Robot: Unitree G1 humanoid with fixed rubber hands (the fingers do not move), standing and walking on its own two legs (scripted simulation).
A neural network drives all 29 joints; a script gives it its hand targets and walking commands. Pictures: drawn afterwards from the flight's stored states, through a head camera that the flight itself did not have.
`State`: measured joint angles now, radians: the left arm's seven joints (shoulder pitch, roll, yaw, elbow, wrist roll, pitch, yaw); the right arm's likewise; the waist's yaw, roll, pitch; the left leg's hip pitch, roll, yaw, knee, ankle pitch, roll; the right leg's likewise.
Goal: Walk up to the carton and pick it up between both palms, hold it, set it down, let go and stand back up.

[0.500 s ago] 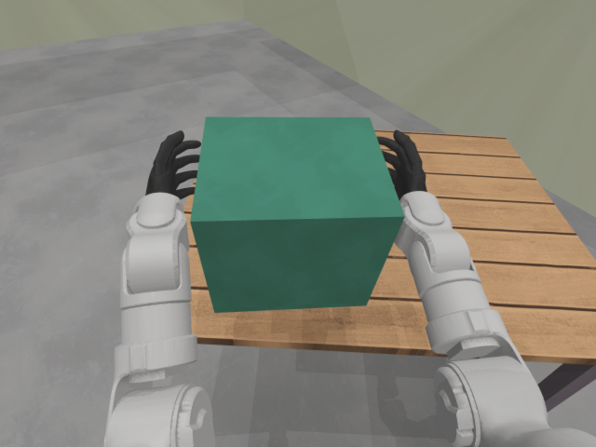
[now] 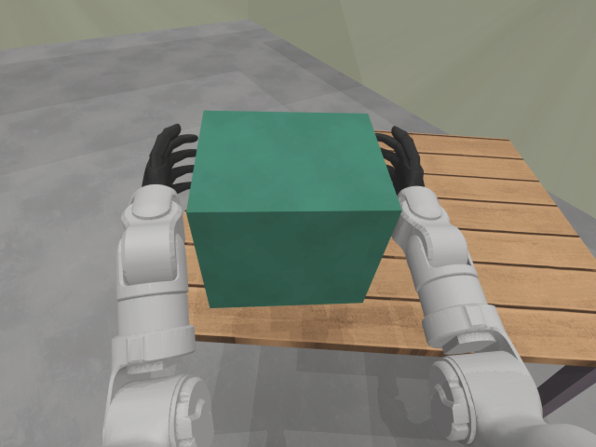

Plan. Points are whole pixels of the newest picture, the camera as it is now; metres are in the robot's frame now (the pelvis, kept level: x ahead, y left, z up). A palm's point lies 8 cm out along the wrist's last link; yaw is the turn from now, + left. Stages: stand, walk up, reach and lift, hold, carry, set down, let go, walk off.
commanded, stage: hold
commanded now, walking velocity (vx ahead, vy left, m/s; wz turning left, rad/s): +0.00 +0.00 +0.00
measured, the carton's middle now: (287, 212) +0.37 +0.00 +0.14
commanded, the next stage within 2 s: none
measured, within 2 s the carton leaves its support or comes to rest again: neither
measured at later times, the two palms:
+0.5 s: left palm (153, 189) +0.35 +0.16 +0.20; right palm (400, 180) +0.37 -0.15 +0.19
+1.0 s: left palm (155, 190) +0.35 +0.16 +0.20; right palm (402, 183) +0.37 -0.15 +0.19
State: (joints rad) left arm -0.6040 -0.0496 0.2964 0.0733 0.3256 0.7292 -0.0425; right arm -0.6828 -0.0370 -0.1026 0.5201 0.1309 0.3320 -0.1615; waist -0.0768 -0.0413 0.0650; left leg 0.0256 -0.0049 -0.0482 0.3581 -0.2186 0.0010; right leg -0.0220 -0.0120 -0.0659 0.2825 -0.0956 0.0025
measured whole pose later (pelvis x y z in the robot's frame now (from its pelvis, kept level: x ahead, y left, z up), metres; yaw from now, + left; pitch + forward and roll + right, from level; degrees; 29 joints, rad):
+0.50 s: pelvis +0.00 -0.01 +0.00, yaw +1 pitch -9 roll -1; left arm -0.58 -0.04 0.30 0.02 0.32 0.73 -0.06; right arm -0.68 -0.03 -0.08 0.45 0.15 0.36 -0.18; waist -0.08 -0.04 0.07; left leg 0.02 0.00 -0.06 0.36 -0.22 -0.01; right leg -0.02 -0.01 -0.08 0.28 -0.10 0.00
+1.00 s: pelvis +0.00 +0.00 +0.00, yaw +1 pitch -10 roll -1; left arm -0.58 -0.05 0.30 0.00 0.33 0.75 -0.06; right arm -0.67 -0.04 -0.07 0.46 0.15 0.36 -0.18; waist -0.08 -0.04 0.07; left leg 0.02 0.00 -0.06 0.36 -0.21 -0.01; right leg -0.01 -0.01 -0.08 0.28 -0.10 0.00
